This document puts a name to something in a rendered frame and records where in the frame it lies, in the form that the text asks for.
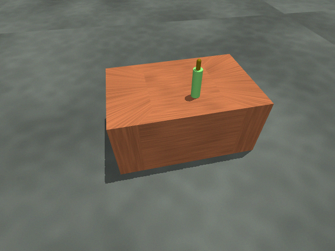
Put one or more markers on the bottle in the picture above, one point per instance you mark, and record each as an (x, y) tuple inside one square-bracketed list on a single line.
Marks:
[(197, 79)]

